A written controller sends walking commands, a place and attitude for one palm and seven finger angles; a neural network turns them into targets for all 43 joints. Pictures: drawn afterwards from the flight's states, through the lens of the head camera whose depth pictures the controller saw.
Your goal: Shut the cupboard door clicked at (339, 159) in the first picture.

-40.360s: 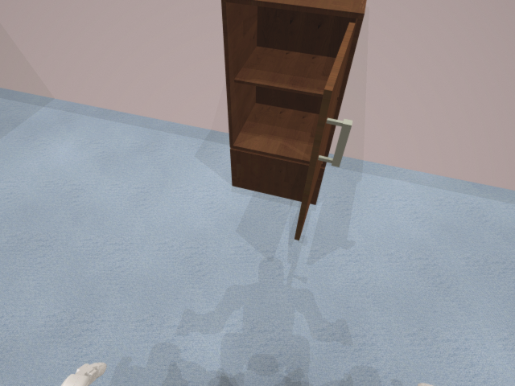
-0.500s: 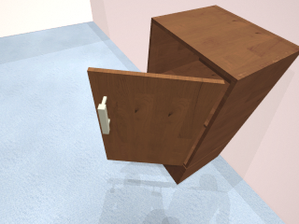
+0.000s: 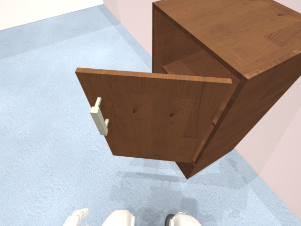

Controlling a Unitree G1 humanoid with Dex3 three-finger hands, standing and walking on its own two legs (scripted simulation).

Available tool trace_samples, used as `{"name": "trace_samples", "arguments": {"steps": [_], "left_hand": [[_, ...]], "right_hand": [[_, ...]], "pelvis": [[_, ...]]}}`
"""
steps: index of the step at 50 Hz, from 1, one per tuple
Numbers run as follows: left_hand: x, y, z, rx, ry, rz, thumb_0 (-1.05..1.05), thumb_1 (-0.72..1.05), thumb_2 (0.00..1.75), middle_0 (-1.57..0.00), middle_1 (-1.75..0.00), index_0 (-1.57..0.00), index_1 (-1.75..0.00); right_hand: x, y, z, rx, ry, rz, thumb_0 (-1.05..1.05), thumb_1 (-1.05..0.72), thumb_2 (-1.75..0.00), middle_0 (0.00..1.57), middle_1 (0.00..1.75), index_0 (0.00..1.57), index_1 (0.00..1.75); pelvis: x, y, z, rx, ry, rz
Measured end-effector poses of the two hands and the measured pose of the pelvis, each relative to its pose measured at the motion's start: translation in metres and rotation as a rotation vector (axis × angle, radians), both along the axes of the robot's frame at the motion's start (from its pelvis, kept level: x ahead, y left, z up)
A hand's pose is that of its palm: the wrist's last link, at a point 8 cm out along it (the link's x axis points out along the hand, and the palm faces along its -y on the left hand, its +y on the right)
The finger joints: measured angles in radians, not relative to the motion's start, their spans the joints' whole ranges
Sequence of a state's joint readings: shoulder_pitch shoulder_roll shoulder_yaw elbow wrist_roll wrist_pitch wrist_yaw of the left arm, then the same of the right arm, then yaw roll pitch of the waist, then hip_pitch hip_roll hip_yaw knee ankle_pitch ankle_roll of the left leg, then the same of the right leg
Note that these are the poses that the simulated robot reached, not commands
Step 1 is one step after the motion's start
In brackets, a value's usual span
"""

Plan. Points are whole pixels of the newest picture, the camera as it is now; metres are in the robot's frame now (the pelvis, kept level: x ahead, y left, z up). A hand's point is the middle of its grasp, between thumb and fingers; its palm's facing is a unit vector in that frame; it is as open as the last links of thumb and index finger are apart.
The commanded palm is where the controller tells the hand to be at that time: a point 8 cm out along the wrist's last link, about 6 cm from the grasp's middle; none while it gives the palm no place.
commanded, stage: come to a stop and stand still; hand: left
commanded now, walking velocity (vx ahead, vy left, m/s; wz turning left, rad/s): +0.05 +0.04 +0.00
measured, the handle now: (101, 117) +0.43 +0.19 -0.04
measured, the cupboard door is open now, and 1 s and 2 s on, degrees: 54 54 54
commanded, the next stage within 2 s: look again from close up in 1.08 s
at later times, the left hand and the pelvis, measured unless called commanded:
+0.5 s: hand out of the picture -0.05 +0.22 -0.16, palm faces +0.03 -0.97 -0.23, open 7.4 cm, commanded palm none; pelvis -0.05 +0.04 +0.01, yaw -1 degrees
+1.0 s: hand out of the picture -0.10 +0.18 -0.16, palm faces +0.02 -0.99 -0.16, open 7.4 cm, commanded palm none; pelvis -0.09 +0.02 +0.01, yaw +0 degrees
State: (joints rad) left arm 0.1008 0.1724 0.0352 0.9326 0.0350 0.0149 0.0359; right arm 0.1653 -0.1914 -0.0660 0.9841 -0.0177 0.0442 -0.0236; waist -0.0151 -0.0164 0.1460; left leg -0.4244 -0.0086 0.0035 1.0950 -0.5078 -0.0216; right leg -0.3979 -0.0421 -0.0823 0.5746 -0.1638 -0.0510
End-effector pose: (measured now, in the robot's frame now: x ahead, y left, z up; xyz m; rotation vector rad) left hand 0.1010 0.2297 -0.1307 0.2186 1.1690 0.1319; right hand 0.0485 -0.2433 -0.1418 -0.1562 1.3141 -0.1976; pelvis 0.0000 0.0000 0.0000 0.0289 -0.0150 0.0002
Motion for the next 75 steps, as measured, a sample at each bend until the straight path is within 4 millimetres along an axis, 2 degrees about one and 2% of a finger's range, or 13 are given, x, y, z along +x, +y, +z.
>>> {"name": "trace_samples", "arguments": {"steps": [4, 7, 10, 13, 22, 26, 33, 44, 50, 57, 63, 67, 75], "left_hand": [[-0.022, 0.007, -0.006, -0.029, -0.002, 0.025, 0.0, 0.9, 0.9, -0.21, -0.29, -0.2, -0.3], [-0.043, 0.019, -0.015, -0.048, 0.015, 0.048, 0.0, 0.9, 0.9, -0.21, -0.3, -0.2, -0.3], [-0.066, 0.032, -0.023, -0.059, 0.059, 0.075, 0.0, 0.9, 0.9, -0.21, -0.29, -0.2, -0.3], [-0.088, 0.04, -0.016, -0.06, 0.104, 0.101, 0.0, 0.9, 0.9, -0.2, -0.29, -0.2, -0.3], [-0.148, 0.044, -0.003, -0.027, 0.221, 0.121, 0.0, 0.9, 0.9, -0.2, -0.29, -0.19, -0.3], [-0.162, 0.034, 0.001, -0.016, 0.241, 0.092, 0.0, 0.9, 0.9, -0.2, -0.29, -0.19, -0.3], [-0.17, 0.016, 0.001, -0.048, 0.199, 0.058, 0.0, 0.9, 0.9, -0.2, -0.29, -0.2, -0.3], [-0.191, 0.007, -0.005, -0.075, 0.204, 0.065, 0.01, 0.91, 0.9, -0.2, -0.29, -0.2, -0.3], [-0.208, 0.004, -0.005, -0.084, 0.256, 0.082, 0.0, 0.91, 0.9, -0.2, -0.29, -0.2, -0.3], [-0.221, 0.0, -0.004, -0.089, 0.302, 0.103, 0.0, 0.9, 0.9, -0.2, -0.29, -0.19, -0.3], [-0.217, -0.001, -0.005, -0.08, 0.296, 0.082, 0.0, 0.9, 0.9, -0.2, -0.29, -0.2, -0.3], [-0.199, 0.009, -0.006, -0.064, 0.258, 0.074, 0.0, 0.9, 0.9, -0.2, -0.29, -0.2, -0.3], [-0.148, 0.028, -0.004, -0.031, 0.147, 0.048, 0.0, 0.9, 0.9, -0.2, -0.29, -0.2, -0.3]], "right_hand": [[0.023, 0.003, 0.012, -0.028, -0.084, 0.059, 0.0, -0.92, -0.9, 0.19, 0.3, 0.2, 0.3], [0.023, 0.013, 0.018, -0.044, -0.127, 0.08, 0.0, -0.92, -0.9, 0.19, 0.3, 0.2, 0.3], [0.007, 0.03, 0.023, -0.046, -0.13, 0.076, 0.0, -0.92, -0.9, 0.19, 0.3, 0.2, 0.3], [-0.017, 0.048, 0.026, -0.027, -0.083, 0.078, 0.0, -0.92, -0.9, 0.2, 0.3, 0.2, 0.3], [-0.054, 0.056, 0.016, 0.008, -0.011, 0.054, 0.01, -0.95, -0.9, 0.2, 0.3, 0.2, 0.3], [-0.071, 0.052, 0.007, 0.035, -0.005, 0.017, 0.01, -0.94, -0.9, 0.2, 0.3, 0.2, 0.3], [-0.107, 0.049, 0.009, 0.048, 0.026, -0.001, 0.01, -0.94, -0.9, 0.2, 0.3, 0.2, 0.3], [-0.167, 0.056, 0.01, 0.066, 0.14, -0.022, 0.0, -0.92, -0.9, 0.2, 0.3, 0.2, 0.3], [-0.186, 0.064, 0.01, 0.08, 0.193, -0.035, 0.0, -0.91, -0.9, 0.2, 0.3, 0.2, 0.3], [-0.181, 0.071, 0.009, 0.096, 0.2, -0.034, 0.0, -0.91, -0.9, 0.2, 0.3, 0.2, 0.3], [-0.151, 0.07, 0.002, 0.101, 0.131, -0.01, 0.01, -0.91, -0.9, 0.2, 0.3, 0.2, 0.3], [-0.13, 0.066, -0.003, 0.083, 0.072, -0.003, 0.02, -0.93, -0.9, 0.2, 0.3, 0.2, 0.3], [-0.098, 0.061, 0.001, 0.048, -0.006, 0.011, 0.02, -0.94, -0.9, 0.2, 0.3, 0.2, 0.3]], "pelvis": [[-0.011, 0.006, -0.001, -0.004, 0.003, 0.001], [-0.019, 0.016, -0.005, -0.02, 0.003, 0.0], [-0.025, 0.024, -0.004, -0.014, -0.012, -0.002], [-0.029, 0.03, 0.005, -0.029, -0.01, 0.01], [-0.045, 0.038, 0.011, -0.012, 0.02, -0.002], [-0.057, 0.035, 0.01, -0.017, 0.012, -0.013], [-0.073, 0.029, 0.014, -0.019, -0.025, -0.013], [-0.089, 0.023, 0.014, -0.027, -0.027, -0.007], [-0.09, 0.024, 0.014, -0.027, -0.012, -0.004], [-0.085, 0.024, 0.014, -0.024, 0.0, -0.003], [-0.079, 0.028, 0.009, -0.048, 0.011, -0.002], [-0.068, 0.035, 0.005, -0.046, 0.009, -0.002], [-0.053, 0.041, 0.006, -0.03, -0.003, -0.02]]}}
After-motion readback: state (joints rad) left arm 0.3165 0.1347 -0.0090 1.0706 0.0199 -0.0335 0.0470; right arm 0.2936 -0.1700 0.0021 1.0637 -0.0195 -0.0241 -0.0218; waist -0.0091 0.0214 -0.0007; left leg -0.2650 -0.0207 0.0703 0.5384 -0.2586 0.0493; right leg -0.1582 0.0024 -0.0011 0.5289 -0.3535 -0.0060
